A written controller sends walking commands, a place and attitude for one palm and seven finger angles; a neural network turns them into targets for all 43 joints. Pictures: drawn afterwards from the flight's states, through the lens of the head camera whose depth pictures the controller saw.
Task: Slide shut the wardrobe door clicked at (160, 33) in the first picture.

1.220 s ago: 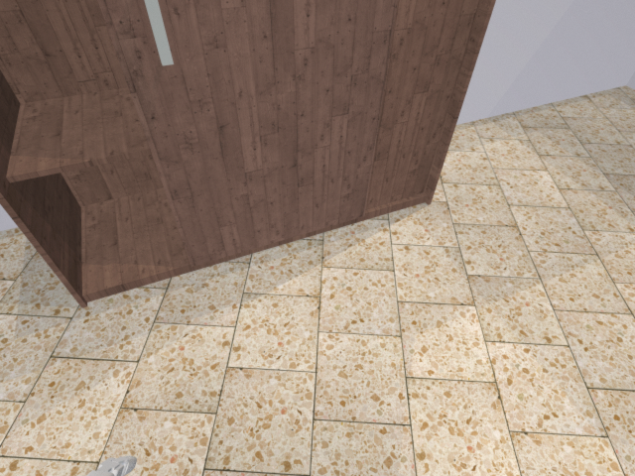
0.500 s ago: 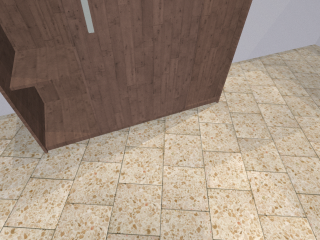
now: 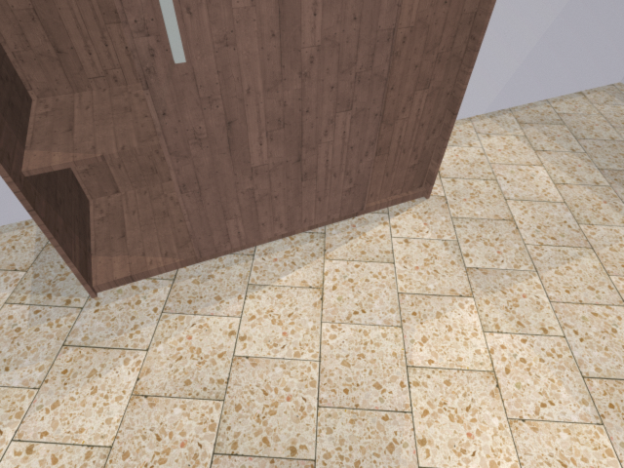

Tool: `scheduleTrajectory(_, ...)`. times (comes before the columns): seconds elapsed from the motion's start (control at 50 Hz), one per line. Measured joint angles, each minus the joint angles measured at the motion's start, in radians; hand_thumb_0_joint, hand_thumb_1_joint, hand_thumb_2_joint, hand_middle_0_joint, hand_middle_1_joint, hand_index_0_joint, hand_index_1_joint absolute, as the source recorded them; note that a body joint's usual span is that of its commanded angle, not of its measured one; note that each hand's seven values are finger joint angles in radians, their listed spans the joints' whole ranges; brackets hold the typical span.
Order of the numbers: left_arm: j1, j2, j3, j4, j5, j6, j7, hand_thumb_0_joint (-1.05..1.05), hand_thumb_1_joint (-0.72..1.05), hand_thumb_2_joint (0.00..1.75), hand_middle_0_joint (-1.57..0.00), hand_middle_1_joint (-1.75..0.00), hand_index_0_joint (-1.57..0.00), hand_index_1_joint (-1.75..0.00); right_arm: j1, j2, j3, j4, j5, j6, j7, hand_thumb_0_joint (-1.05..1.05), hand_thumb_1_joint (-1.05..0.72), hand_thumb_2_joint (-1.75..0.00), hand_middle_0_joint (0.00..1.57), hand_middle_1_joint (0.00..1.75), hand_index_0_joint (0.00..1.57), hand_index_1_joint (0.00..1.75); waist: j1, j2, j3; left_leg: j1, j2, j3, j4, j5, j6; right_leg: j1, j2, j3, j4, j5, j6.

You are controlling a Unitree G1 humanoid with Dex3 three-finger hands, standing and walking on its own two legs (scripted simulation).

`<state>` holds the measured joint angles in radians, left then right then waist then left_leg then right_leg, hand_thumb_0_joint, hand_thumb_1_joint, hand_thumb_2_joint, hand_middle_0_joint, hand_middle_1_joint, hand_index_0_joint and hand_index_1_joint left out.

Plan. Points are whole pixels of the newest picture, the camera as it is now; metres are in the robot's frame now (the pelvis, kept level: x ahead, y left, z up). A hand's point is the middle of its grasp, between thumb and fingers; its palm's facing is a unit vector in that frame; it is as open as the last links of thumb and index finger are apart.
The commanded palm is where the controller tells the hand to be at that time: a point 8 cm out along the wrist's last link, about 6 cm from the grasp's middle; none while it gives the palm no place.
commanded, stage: look at it before walking up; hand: right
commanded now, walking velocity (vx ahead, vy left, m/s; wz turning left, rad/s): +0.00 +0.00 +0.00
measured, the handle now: (166, 9) +1.00 +0.40 +0.18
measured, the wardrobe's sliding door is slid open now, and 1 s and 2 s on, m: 0.39 0.39 0.39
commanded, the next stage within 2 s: walk to a spot facing it in 0.22 s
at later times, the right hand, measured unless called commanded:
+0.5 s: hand out of the picture +0.07 -0.24 -0.16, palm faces -0.05 +0.94 -0.33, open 7.4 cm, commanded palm none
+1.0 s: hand out of the picture +0.05 -0.15 -0.16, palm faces -0.21 +0.96 -0.21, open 7.4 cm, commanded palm none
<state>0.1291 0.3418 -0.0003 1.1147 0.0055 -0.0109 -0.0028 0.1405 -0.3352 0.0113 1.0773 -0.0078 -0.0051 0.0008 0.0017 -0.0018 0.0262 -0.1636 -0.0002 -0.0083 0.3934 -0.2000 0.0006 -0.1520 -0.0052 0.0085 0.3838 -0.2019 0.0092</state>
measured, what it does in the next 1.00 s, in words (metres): lifts its right foot, turning left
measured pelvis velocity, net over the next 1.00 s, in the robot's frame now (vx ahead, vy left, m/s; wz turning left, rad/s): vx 0.05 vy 0.04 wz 0.31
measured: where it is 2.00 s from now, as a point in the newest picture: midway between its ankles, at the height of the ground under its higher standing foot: (303, 458)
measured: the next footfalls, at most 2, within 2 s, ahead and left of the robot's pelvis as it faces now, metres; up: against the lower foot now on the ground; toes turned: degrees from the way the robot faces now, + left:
right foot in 1.24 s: +0.31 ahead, -0.05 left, +0.00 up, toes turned +21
left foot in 1.84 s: +0.26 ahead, +0.16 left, +0.00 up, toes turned +54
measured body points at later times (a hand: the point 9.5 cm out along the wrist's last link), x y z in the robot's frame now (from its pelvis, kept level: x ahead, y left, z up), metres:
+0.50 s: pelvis +0.00 +0.00 +0.00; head +0.01 +0.00 +0.45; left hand +0.08 +0.29 -0.14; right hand +0.08 -0.29 -0.14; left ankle +0.01 +0.12 -0.74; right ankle +0.00 -0.13 -0.74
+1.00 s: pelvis +0.05 +0.04 +0.00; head +0.07 +0.06 +0.45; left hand +0.06 +0.31 -0.14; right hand +0.06 -0.20 -0.14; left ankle -0.01 +0.11 -0.75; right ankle +0.13 -0.11 -0.66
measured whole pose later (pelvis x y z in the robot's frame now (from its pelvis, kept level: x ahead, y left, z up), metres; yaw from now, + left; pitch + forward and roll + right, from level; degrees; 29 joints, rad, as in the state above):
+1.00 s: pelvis +0.05 +0.04 +0.00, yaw +18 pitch +1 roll -1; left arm 0.17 0.25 0.07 0.96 0.02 0.01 -0.02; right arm 0.46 -0.15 -0.03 1.01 -0.02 -0.04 0.01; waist -0.04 -0.03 0.02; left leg -0.13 -0.08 -0.10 0.34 -0.23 0.07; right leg -0.60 -0.10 0.00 1.06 -0.19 0.07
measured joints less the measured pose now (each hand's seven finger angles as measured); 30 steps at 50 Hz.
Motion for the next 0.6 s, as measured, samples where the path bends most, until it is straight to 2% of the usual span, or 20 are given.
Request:
scheduleTrajectory(0.34,-0.016,-0.002,-0.001,-0.003,-0.001,0.0,0.001,0.01,0.9,0.9,-0.21,-0.3,-0.2,-0.3,-0.002,-0.006,-0.002,0.002,0.0,-0.002,-0.001,0.0,-0.9,-0.9,0.2,0.3,0.2,0.3,-0.004,0.003,0.004,0.018,0.0,-0.001,-0.021,0.004,-0.002,0.015,0.0,-0.001,-0.014,0.0,-0.002)
scheduleTrajectory(0.42,-0.02,-0.005,0.002,-0.011,0.001,0.002,0.006,0.01,0.9,0.9,-0.21,-0.3,-0.2,-0.3,0.004,-0.004,-0.007,-0.007,-0.001,0.008,-0.002,0.0,-0.9,-0.9,0.2,0.3,0.2,0.3,-0.013,0.003,0.007,0.005,-0.004,-0.015,-0.009,0.003,-0.003,0.009,-0.004,-0.015,-0.003,-0.007,-0.002)
scheduleTrajectory(0.56,-0.007,-0.062,0.016,-0.081,0.003,0.022,0.021,0.01,0.9,0.9,-0.2,-0.3,-0.2,-0.3,0.049,0.03,-0.023,-0.056,-0.004,0.053,-0.001,0.0,-0.91,-0.9,0.2,0.3,0.2,0.3,-0.02,0.019,0.026,-0.097,-0.021,-0.079,0.137,-0.045,-0.003,-0.038,-0.018,-0.085,0.086,-0.058,-0.001)
scheduleTrajectory(0.6,-0.001,-0.081,0.02,-0.098,0.003,0.025,0.021,0.01,0.9,0.9,-0.2,-0.3,-0.2,-0.3,0.061,0.043,-0.029,-0.072,-0.006,0.063,0.004,0.0,-0.91,-0.9,0.2,0.3,0.2,0.3,-0.026,0.027,0.04,-0.145,-0.015,-0.061,0.246,-0.105,-0.008,-0.045,-0.022,-0.114,0.115,-0.074,0.0)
